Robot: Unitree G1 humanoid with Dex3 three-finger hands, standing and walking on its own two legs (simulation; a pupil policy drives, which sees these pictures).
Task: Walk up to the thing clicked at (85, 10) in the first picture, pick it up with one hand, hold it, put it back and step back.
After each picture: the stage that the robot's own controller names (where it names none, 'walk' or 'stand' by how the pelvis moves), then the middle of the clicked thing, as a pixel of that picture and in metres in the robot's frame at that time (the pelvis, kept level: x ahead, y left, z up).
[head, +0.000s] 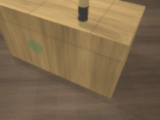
stand; (83, 7) +0.96 -0.02 +0.00
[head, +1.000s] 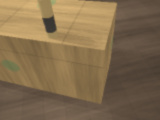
walk; (48, 18) +0.83 +0.22 +0.01
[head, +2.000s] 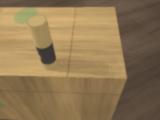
rise first; (44, 45) +0.52 +0.16 +0.03
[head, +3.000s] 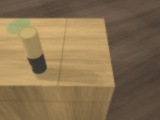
stand; (35, 56) +0.50 +0.21 +0.01
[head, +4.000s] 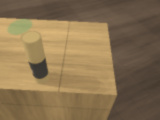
stand; (37, 60) +0.48 +0.19 +0.01
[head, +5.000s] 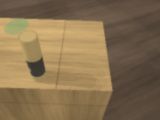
stand; (34, 59) +0.50 +0.20 -0.01
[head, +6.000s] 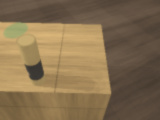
stand; (33, 62) +0.49 +0.21 -0.01
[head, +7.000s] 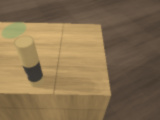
stand; (31, 64) +0.48 +0.21 -0.01
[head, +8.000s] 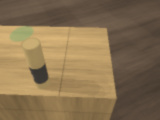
rise first; (37, 66) +0.47 +0.21 +0.00
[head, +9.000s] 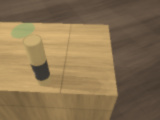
go down; (38, 62) +0.48 +0.21 +0.00
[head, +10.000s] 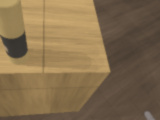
go down; (13, 34) +0.48 +0.19 +0.07
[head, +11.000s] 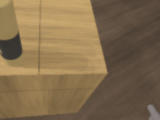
approach; (6, 35) +0.47 +0.19 +0.07
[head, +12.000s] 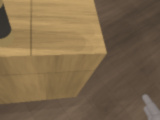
close in; out of the picture +0.51 +0.20 +0.11
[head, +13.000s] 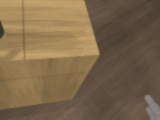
lift; out of the picture +0.52 +0.21 +0.11
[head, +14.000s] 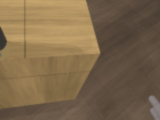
lift; out of the picture +0.48 +0.20 +0.11
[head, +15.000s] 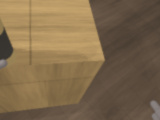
lift; out of the picture +0.45 +0.20 +0.11
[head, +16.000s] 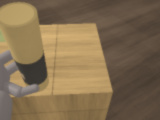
lift; (29, 57) +0.32 +0.12 +0.22
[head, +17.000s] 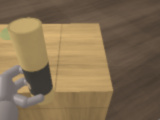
hold; (36, 67) +0.32 +0.13 +0.18
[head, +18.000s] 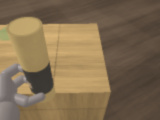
hold; (36, 67) +0.32 +0.12 +0.18
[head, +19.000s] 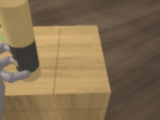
crouch; (22, 45) +0.37 +0.16 +0.21
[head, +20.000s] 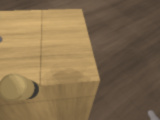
lower; (24, 88) +0.36 +0.16 +0.00
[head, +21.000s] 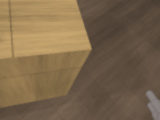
lower; out of the picture +0.19 +0.32 -0.63
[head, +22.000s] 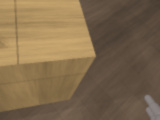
lower; out of the picture +0.09 +0.28 -0.63
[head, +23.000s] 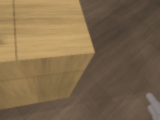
lower; out of the picture +0.09 +0.28 -0.63
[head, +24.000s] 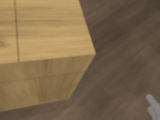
lower; out of the picture +0.09 +0.28 -0.63
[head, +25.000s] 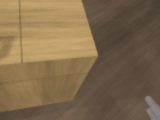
open; out of the picture +0.09 +0.28 -0.63
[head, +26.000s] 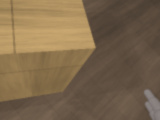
sink last; out of the picture +0.10 +0.28 -0.62
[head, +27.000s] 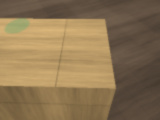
sink last; out of the picture +0.09 +0.30 -0.69
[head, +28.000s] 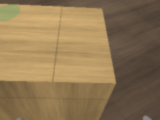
stand; out of the picture +0.08 +0.28 -0.68
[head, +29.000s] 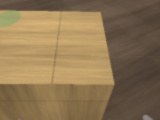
stand; out of the picture +0.08 +0.29 -0.68
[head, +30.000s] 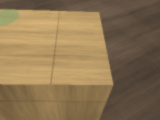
stand; out of the picture +0.08 +0.29 -0.68
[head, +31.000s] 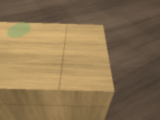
stand; out of the picture +0.10 +0.28 -0.74
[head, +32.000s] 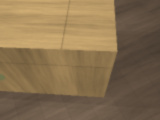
walk; out of the picture +0.23 +0.30 -0.73
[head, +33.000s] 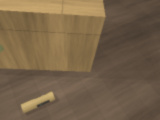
walk; (38, 101) +0.53 +0.27 -0.73
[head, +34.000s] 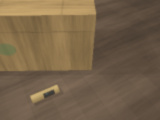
stand; (45, 93) +0.76 +0.33 -0.73
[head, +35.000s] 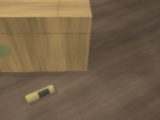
stand; (40, 93) +0.77 +0.34 -0.75
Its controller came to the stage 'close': yes
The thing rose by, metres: 0.20
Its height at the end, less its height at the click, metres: -0.74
